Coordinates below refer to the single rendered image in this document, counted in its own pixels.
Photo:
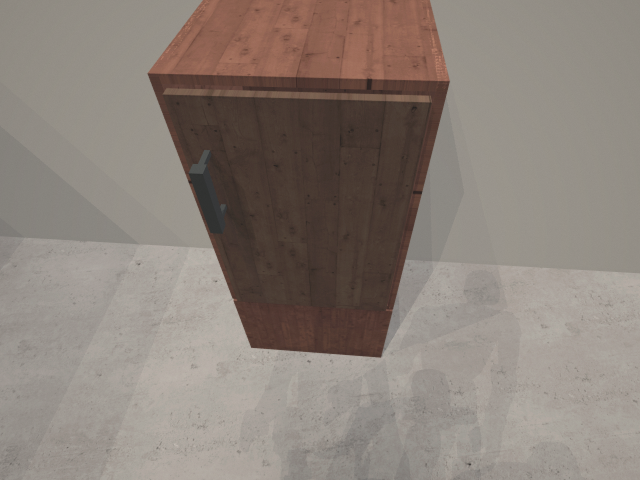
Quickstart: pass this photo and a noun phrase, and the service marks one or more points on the handle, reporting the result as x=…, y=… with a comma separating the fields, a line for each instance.
x=203, y=186

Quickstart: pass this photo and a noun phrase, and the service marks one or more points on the cupboard door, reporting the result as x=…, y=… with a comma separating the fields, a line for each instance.
x=317, y=188

